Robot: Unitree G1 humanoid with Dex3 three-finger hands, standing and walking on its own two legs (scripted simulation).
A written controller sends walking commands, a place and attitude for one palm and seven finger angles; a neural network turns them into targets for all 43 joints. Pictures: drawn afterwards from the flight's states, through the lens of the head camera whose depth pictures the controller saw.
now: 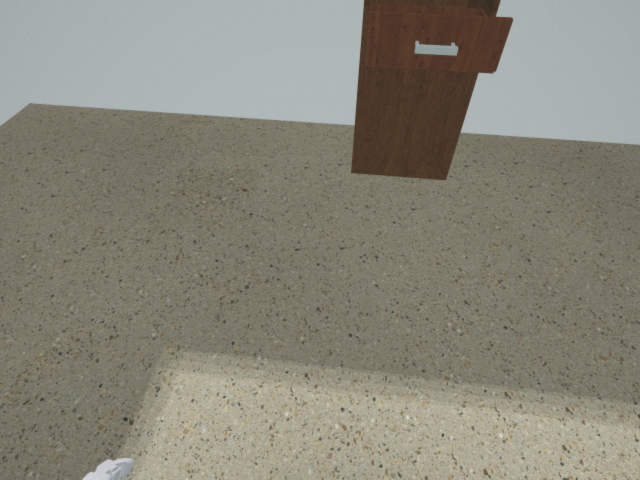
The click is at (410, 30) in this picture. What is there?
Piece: drawer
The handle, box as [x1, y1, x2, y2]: [414, 41, 457, 55]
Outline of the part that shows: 415,41 415,53 456,55 457,46 455,46 454,43 451,43 450,46 419,44 418,41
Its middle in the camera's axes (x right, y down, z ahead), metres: +0.37 -0.61 +1.23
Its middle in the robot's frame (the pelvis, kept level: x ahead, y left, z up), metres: +1.35 -0.31 +0.00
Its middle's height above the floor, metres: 0.77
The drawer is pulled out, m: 0.29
